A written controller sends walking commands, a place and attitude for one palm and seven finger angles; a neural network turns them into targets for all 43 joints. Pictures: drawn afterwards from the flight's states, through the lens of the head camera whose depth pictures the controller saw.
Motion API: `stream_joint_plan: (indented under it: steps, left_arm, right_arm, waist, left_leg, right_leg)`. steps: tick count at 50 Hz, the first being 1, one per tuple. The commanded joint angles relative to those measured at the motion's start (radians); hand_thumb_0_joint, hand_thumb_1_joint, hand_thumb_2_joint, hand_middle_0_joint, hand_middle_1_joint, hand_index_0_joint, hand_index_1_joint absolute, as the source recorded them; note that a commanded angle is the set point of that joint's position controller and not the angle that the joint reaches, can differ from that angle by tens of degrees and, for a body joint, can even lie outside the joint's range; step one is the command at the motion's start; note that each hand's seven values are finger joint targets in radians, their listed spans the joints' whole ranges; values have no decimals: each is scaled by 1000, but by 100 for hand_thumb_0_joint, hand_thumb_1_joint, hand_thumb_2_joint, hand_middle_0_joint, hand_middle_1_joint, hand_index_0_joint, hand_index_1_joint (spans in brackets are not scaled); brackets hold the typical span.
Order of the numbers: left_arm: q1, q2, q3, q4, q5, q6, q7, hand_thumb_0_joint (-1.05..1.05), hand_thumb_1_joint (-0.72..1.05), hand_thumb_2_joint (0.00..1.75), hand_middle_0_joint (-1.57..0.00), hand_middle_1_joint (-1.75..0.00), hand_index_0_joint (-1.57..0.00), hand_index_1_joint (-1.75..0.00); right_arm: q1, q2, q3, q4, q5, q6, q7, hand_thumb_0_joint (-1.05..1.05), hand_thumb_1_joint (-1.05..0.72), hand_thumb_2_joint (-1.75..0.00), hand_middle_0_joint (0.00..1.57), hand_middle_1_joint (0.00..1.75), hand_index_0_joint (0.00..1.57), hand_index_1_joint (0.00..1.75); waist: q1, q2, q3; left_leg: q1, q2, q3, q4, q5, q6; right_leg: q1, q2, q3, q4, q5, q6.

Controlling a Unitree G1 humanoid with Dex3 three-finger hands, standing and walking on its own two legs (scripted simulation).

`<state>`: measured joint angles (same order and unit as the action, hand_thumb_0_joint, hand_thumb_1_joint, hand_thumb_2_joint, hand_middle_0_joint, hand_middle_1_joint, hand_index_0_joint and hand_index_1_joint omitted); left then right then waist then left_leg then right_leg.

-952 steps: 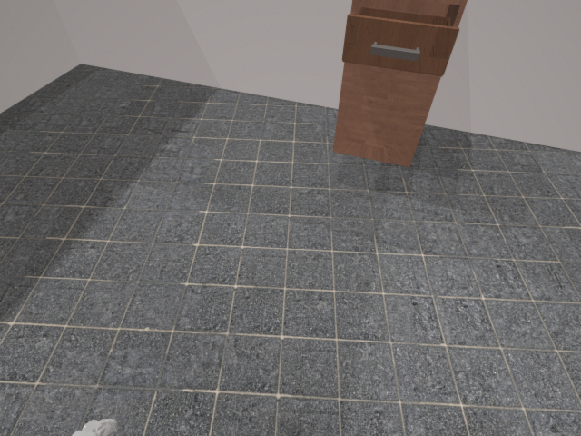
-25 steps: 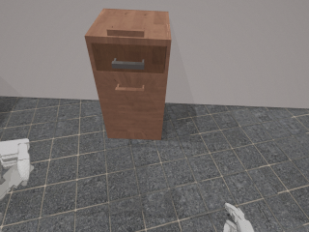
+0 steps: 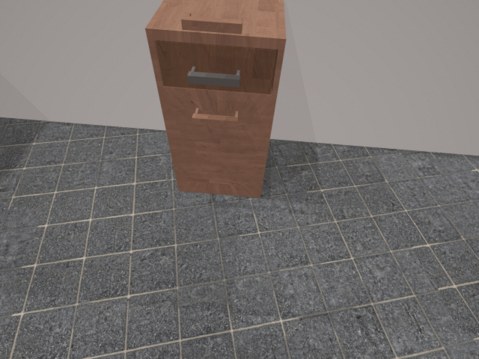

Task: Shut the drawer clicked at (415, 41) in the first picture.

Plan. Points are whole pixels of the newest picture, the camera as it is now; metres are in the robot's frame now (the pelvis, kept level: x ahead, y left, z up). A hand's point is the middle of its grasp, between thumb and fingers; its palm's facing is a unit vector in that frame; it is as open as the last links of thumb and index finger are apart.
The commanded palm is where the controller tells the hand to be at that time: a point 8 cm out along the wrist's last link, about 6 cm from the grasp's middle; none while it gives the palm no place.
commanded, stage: let the arm hang, fingers relaxed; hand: left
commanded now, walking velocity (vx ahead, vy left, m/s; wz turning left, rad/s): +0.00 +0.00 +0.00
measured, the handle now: (214, 75) +0.94 +0.14 -0.05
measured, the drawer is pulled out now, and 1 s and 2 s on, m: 0.00 0.00 0.00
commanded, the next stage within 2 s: look to check the result in 0.66 s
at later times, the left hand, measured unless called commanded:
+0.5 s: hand out of the picture +0.01 +0.17 -0.18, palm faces +0.02 -0.99 -0.17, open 7.3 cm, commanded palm none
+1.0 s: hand out of the picture +0.01 +0.16 -0.17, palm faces +0.01 -0.99 -0.17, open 7.4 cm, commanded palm none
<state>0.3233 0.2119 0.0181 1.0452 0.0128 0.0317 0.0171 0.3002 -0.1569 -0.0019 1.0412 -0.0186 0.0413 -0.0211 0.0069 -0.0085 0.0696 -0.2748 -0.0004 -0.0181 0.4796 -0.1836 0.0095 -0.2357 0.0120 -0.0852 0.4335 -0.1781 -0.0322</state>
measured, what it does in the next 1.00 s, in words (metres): stands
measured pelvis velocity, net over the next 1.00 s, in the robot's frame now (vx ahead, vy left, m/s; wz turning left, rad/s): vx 0.02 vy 0.01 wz -0.03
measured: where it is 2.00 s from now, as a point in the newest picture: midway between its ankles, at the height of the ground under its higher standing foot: outside the picture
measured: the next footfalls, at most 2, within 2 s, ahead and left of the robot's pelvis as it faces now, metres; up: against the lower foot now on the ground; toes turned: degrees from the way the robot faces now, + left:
none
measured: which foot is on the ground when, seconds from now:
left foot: down 0.00-1.00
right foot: down 0.00-1.00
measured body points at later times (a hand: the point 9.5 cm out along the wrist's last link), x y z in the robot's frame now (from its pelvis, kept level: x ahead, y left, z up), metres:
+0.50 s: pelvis +0.00 +0.01 +0.00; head +0.01 +0.01 +0.45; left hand +0.01 +0.23 -0.16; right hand -0.03 -0.18 -0.16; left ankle +0.05 +0.11 -0.74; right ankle +0.04 -0.10 -0.74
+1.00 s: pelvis +0.02 +0.01 +0.00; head +0.04 +0.00 +0.45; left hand +0.01 +0.22 -0.16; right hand +0.00 -0.20 -0.16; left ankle +0.05 +0.11 -0.74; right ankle +0.04 -0.10 -0.74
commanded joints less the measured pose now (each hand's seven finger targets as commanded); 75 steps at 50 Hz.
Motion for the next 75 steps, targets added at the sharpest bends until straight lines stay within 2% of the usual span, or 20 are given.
stream_joint_plan:
  steps: [1, 8, 17, 20, 25, 28, 30, 33, 36, 39, 44, 47, 58, 61, 63, 75]
  left_arm:
    - [2, 80, 9, -4, -5, -40, 5, 0, 90, 90, -48, -60, -48, -60]
    - [43, 55, 8, 60, -4, -36, 14, 0, 90, 90, -20, -30, -20, -30]
    - [61, 11, 16, 68, 1, -32, 20, 0, 90, 90, -20, -30, -20, -30]
    - [56, 3, 18, 61, 2, -34, 21, 0, 90, 90, -20, -30, -20, -30]
    - [52, -2, 20, 56, 3, -36, 21, 0, 90, 90, -20, -30, -20, -30]
    - [50, -1, 20, 53, 2, -40, 21, 0, 90, 90, -20, -30, -20, -30]
    - [46, -5, 19, 54, 1, -40, 20, 0, 90, 90, -20, -30, -20, -30]
    - [45, -2, 18, 54, 1, -42, 21, 0, 90, 90, -20, -30, -20, -30]
    - [45, -3, 16, 59, 0, -43, 20, 0, 90, 90, -20, -30, -20, -30]
    - [44, 3, 15, 64, -2, -46, 21, 0, 90, 90, -20, -30, -20, -30]
    - [38, 5, 10, 74, -3, -49, 22, 0, 90, 90, -20, -30, -20, -30]
    - [34, 5, 9, 79, -4, -48, 23, 0, 90, 90, -20, -30, -20, -30]
    - [25, 12, 11, 82, -4, -51, 24, 0, 90, 90, -20, -30, -20, -30]
    - [20, 12, 10, 83, -5, -50, 23, 0, 90, 90, -20, -30, -20, -30]
    - [20, 18, 11, 80, -5, -52, 24, 0, 90, 90, -20, -30, -20, -30]
    - [8, 23, 12, 80, -6, -53, 23, 0, 90, 90, -20, -30, -20, -30]
  right_arm:
    - [55, -96, -21, -10, -1, -32, -8, 0, -90, -90, 20, 30, 20, 30]
    - [110, -65, -21, 41, 2, -32, -13, 0, -90, -90, 20, 30, 20, 30]
    - [127, -29, -25, 56, -5, -35, -16, 0, -90, -90, 20, 30, 20, 30]
    - [130, -23, -28, 52, -5, -37, -17, 0, -90, -90, 20, 30, 20, 30]
    - [124, -21, -30, 47, -5, -39, -18, 0, -90, -90, 20, 30, 20, 30]
    - [123, -23, -32, 43, -2, -42, -18, 0, -90, -90, 20, 30, 20, 30]
    - [117, -22, -30, 45, -3, -44, -18, 0, -90, -90, 20, 30, 20, 30]
    - [113, -26, -30, 45, 0, -43, -18, 0, -90, -90, 20, 30, 20, 30]
    - [105, -25, -28, 51, -1, -45, -19, 0, -90, -90, 20, 30, 20, 30]
    - [102, -25, -25, 55, 2, -47, -19, 0, -90, -90, 20, 30, 20, 30]
    - [91, -26, -23, 65, 4, -46, -20, 0, -90, -90, 20, 30, 20, 30]
    - [87, -29, -22, 71, 3, -44, -20, 0, -90, -90, 20, 30, 20, 30]
    - [75, -44, -20, 79, 5, -50, -23, 0, -90, -90, 20, 30, 20, 30]
    - [67, -40, -20, 84, 3, -48, -22, 0, -90, -90, 20, 30, 20, 30]
    - [70, -44, -22, 83, 5, -48, -22, 0, -90, -90, 20, 30, 20, 30]
    - [60, -52, -19, 91, 4, -54, -24, 0, -90, -90, 20, 30, 20, 30]
  waist:
    - [-16, 26, -33]
    - [-10, 5, 13]
    - [-7, 39, 46]
    - [-8, 30, 50]
    - [-9, 50, 47]
    - [-10, 19, 28]
    - [-11, 35, 28]
    - [-13, 15, 29]
    - [-12, 33, 23]
    - [-12, 2, 7]
    - [-15, 10, 10]
    - [-16, 17, 21]
    - [-12, 12, 3]
    - [-13, 18, 23]
    - [-12, 4, 12]
    - [-12, 17, -2]
  left_leg:
    - [31, 75, -70, -117, -74, 34]
    - [0, 77, -73, -142, -111, 40]
    - [-46, 83, -96, -181, -194, 47]
    - [-51, 82, -96, -177, -186, 46]
    - [-51, 85, -97, -182, -190, 46]
    - [-30, 85, -89, -170, -149, 45]
    - [-17, 85, -89, -171, -138, 45]
    - [-6, 86, -85, -167, -118, 44]
    - [11, 84, -76, -164, -89, 41]
    - [30, 83, -63, -150, -40, 39]
    - [63, 82, -52, -141, 5, 35]
    - [61, 79, -48, -145, -14, 30]
    - [84, 90, -49, -143, 54, 30]
    - [83, 85, -42, -147, 37, 28]
    - [86, 86, -42, -142, 45, 27]
    - [109, 93, -46, -148, 98, 28]
  right_leg:
    - [-16, -114, 134, -147, -173, -33]
    - [-22, -105, 124, -137, -201, -30]
    - [-41, -90, 120, -107, -204, -22]
    - [-39, -88, 122, -102, -188, -22]
    - [-36, -83, 122, -94, -164, -18]
    - [-27, -88, 125, -98, -148, -19]
    - [-32, -91, 124, -96, -135, -19]
    - [-30, -91, 126, -99, -127, -20]
    - [-25, -96, 127, -102, -106, -19]
    - [-6, -103, 125, -106, -80, -19]
    - [-11, -107, 134, -119, -63, -20]
    - [-12, -106, 137, -128, -87, -19]
    - [24, -104, 131, -120, -20, -17]
    - [12, -109, 134, -131, -38, -17]
    - [23, -106, 136, -132, -31, -17]
    - [50, -109, 132, -122, 31, -18]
